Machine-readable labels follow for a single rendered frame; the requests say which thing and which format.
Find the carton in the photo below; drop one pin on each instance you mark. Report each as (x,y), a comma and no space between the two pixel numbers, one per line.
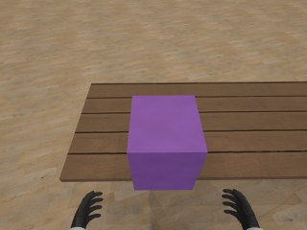
(166,145)

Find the robot right hand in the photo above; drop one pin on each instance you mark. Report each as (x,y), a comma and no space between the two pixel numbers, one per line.
(244,212)

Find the table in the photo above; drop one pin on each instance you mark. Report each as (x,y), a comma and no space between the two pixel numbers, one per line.
(252,129)

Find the robot left hand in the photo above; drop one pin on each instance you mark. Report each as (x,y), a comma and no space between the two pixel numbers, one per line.
(82,217)

